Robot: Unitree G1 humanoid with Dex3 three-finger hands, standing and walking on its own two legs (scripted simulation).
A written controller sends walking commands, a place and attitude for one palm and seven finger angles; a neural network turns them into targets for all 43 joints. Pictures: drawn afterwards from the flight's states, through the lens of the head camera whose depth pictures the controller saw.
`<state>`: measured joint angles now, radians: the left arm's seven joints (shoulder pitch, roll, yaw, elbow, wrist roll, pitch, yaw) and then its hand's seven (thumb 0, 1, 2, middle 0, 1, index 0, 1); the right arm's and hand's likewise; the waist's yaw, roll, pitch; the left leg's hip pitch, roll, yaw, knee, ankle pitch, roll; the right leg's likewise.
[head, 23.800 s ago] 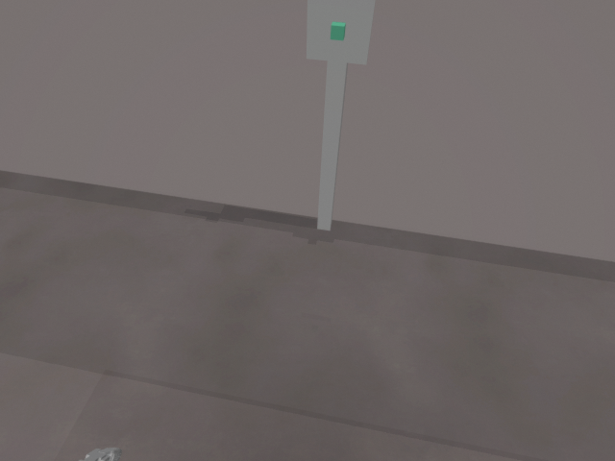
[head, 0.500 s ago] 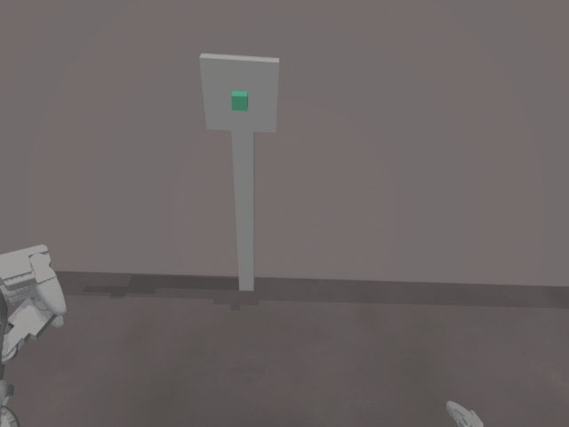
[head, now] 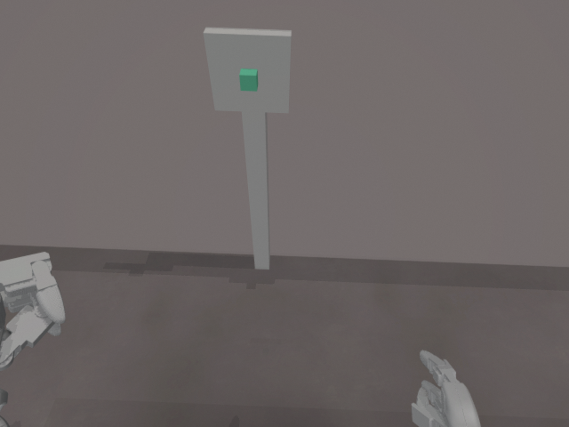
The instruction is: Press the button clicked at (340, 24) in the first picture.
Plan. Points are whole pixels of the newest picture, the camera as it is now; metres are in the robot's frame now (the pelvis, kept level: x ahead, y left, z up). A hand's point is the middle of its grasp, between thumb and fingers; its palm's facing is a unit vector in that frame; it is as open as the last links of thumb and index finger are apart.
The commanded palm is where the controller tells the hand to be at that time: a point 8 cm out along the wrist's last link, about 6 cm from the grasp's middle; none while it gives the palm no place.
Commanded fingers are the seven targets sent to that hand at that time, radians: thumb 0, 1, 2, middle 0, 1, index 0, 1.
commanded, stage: stop stepping back and stand still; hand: left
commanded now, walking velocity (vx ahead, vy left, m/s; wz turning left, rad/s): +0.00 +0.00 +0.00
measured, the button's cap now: (249, 79) +0.78 +0.13 +0.09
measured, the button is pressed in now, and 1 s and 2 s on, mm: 0 0 0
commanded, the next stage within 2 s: let the arm hang, fingers relaxed in 0.02 s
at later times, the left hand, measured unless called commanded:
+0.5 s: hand out of the picture -0.01 +0.21 -0.18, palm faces +0.04 -0.98 -0.22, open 3.7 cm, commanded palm none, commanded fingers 0.00 0.90 0.90 -0.57 -0.70 -0.57 -0.70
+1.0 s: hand out of the picture -0.03 +0.19 -0.17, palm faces +0.05 -0.98 -0.19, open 7.2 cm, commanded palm none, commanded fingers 0.00 0.90 0.90 -0.20 -0.30 -0.20 -0.30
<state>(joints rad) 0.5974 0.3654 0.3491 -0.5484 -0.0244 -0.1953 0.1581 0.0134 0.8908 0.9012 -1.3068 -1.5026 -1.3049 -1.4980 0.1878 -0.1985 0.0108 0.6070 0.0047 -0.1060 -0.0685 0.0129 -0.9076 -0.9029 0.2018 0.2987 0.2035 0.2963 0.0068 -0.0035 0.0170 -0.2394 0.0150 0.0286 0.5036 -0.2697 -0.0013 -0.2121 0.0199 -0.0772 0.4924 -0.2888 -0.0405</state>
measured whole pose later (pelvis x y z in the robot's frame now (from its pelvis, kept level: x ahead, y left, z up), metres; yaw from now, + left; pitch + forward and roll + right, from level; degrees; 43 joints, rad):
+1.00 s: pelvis -0.03 +0.02 +0.00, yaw +1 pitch -1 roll +0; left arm 0.26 0.14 0.01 1.13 0.01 0.01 0.03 0.00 0.91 0.90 -0.22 -0.33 -0.22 -0.33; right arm 0.29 -0.13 0.00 1.12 -0.02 0.01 -0.03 0.00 -0.91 -0.90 0.20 0.30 0.20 0.30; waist 0.00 0.01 0.03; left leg -0.21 -0.02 0.03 0.43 -0.19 0.03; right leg -0.19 -0.01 -0.08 0.44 -0.22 -0.02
